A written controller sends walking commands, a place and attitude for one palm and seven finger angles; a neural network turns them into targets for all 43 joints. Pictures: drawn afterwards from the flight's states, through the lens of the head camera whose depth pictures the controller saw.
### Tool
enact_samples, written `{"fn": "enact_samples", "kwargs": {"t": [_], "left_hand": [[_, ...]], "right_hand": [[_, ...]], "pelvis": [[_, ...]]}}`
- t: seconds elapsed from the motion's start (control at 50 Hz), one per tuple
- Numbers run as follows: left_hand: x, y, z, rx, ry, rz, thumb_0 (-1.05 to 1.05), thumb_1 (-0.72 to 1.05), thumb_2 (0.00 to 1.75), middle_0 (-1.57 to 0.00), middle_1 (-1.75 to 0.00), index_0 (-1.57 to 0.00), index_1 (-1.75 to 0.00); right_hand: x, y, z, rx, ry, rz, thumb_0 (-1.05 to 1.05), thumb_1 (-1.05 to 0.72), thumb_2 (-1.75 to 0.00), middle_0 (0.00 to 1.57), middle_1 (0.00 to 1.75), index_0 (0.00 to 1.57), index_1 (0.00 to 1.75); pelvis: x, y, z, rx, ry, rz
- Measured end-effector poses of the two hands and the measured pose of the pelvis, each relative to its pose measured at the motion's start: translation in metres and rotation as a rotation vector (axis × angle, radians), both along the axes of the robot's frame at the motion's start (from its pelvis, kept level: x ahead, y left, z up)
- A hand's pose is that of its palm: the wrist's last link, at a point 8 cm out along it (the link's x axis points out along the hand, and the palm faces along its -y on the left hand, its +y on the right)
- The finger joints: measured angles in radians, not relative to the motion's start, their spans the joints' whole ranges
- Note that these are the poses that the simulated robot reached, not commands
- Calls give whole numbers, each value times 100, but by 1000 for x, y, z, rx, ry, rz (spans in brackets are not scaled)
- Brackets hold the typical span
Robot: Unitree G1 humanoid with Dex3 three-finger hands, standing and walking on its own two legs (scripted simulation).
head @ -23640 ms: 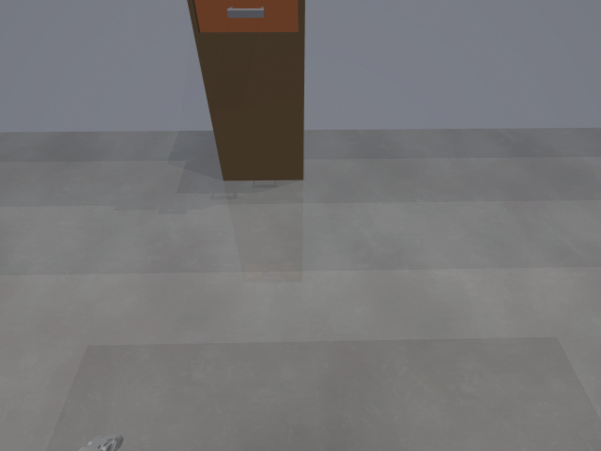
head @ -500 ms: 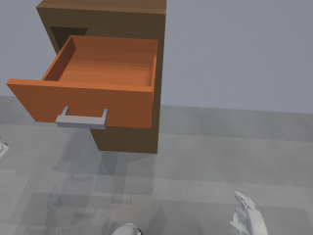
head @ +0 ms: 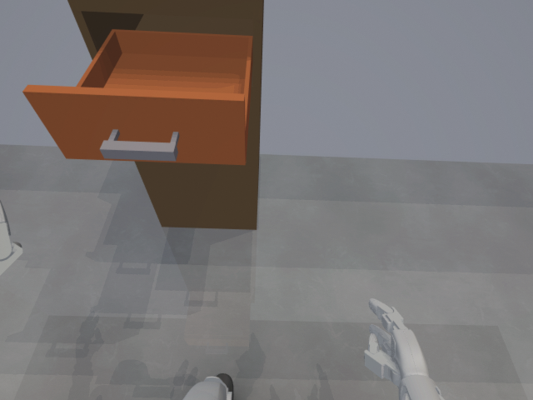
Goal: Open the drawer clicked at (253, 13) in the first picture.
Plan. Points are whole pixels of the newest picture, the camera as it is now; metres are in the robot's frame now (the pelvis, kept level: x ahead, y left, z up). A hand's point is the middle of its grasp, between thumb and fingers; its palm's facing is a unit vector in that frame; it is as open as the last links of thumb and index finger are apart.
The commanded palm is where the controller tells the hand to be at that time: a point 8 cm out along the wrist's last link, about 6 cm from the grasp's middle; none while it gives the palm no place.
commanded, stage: stop stepping back and stand still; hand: left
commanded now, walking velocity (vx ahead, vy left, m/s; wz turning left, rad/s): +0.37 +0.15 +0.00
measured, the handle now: (142, 143) +0.51 +0.27 +0.05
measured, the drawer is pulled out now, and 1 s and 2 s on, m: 0.29 0.29 0.29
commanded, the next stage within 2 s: let the arm hang, fingers relaxed in 0.58 s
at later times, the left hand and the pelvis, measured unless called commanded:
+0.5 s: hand out of the picture +0.14 +0.22 +0.24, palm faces +0.45 -0.77 -0.45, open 7.4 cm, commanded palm +0.08 +0.27 +0.24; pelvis -0.04 -0.01 +0.01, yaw +2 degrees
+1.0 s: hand out of the picture -0.01 +0.18 -0.16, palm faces +0.09 -0.97 -0.21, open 7.0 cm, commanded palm none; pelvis -0.04 +0.00 +0.00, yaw +6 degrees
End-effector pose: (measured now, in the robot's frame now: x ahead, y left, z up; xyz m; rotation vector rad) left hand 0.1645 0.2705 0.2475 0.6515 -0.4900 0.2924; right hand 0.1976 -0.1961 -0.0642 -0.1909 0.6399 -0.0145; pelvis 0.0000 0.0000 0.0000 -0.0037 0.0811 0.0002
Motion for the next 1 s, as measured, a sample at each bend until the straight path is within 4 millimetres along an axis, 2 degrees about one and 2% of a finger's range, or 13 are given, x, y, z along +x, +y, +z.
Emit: {"fn": "enact_samples", "kwargs": {"t": [0.06, 0.14, 0.26, 0.46, 0.68, 0.7, 0.74, 0.78, 0.82, 0.88, 0.92, 0.96, 1.0], "left_hand": [[-15, -8, 5, 10, 17, -18, 1, 88, 90, -21, -30, -21, -30], [-32, 1, 7, 2, -1, 25, 1, 88, 90, -22, -30, -21, -30], [-44, 21, -9, -84, -33, 90, 1, 88, 90, -21, -30, -21, -30], [-59, -11, -2, -48, -26, 34, 1, 89, 90, -21, -30, -21, -30], [-54, 19, -9, -103, -32, 107, 1, 88, 90, -21, -30, -21, -30], [-49, 23, -18, -97, 6, 108, 1, 89, 90, -21, -30, -21, -30], [-28, 35, -65, -161, 216, 135, 0, 89, 90, -20, -30, -20, -30], [-15, 42, -136, -280, 506, 195, 0, 90, 90, -20, -30, -20, -30], [-22, 35, -210, -389, 800, 247, 0, 90, 90, -20, -30, -19, -30], [-65, 4, -305, -495, 1175, 275, 0, 91, 90, -19, -30, -19, -30], [-110, -25, -347, -566, 1405, 283, 1, 91, 90, -19, -30, -19, -30], [-154, -47, -371, -655, 1566, 316, 0, 93, 90, -20, -30, -19, -30], [-184, -42, -377, -707, 1616, 412, -2, 100, 90, -21, -30, -20, -30]], "right_hand": [[-34, -20, -6, -24, 74, -52, 1, -91, -90, 21, 30, 21, 30], [-76, -46, -6, -86, 138, -132, 1, -91, -90, 21, 30, 21, 30], [-109, -65, -7, -160, 160, -188, 1, -91, -90, 20, 30, 20, 30], [-104, -47, -10, -54, 96, -124, 1, -91, -90, 20, 30, 20, 30], [-72, -29, -5, -78, 85, -78, 1, -91, -90, 21, 30, 20, 30], [-68, -28, -6, -70, 74, -62, 1, -91, -90, 21, 30, 20, 30], [-62, -26, -16, -54, 93, -28, 1, -91, -90, 21, 30, 20, 30], [-63, -25, -27, -50, 137, -10, 1, -91, -90, 21, 30, 20, 30], [-70, -25, -37, -47, 181, 0, 1, -91, -90, 21, 30, 20, 30], [-89, -29, -52, -35, 258, -7, 1, -91, -90, 21, 30, 20, 30], [-109, -32, -60, -29, 337, -31, 1, -91, -90, 21, 30, 20, 30], [-133, -35, -65, -40, 440, -51, 1, -91, -90, 21, 30, 20, 30], [-159, -37, -68, -60, 556, -58, 1, -91, -90, 20, 30, 20, 30]], "pelvis": [[-10, -1, 6, -4, -21, 10], [-12, -1, 10, 10, -32, 23], [-23, 5, 5, 10, -56, 41], [-42, -10, 5, 1, -66, 32], [-30, 7, 6, -1, -83, 47], [-30, 9, 6, -2, -74, 46], [-33, 14, 4, 1, -59, 61], [-38, 16, 3, 8, -52, 82], [-42, 14, 1, 21, -56, 92], [-46, 5, -7, 55, -73, 81], [-46, 2, -6, 42, -92, 90], [-44, 1, -2, 23, -99, 100], [-42, -1, 2, 12, -101, 108]]}}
